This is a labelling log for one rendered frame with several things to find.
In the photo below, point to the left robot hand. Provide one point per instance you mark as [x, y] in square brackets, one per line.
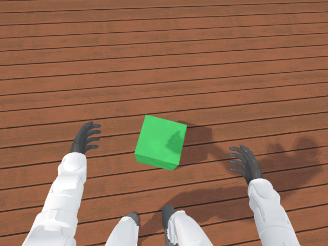
[80, 142]

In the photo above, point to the robot left upper arm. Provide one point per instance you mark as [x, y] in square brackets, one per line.
[62, 240]

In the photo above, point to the right robot hand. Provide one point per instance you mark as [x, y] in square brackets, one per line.
[250, 167]

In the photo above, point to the left robot forearm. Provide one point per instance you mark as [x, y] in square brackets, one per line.
[59, 214]

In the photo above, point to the robot right thigh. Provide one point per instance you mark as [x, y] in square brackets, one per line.
[185, 231]

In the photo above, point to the right robot forearm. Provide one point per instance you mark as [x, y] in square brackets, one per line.
[273, 225]

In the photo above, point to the carton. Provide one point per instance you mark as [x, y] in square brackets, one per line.
[160, 142]

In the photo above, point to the robot right foot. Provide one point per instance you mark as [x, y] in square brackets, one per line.
[167, 212]

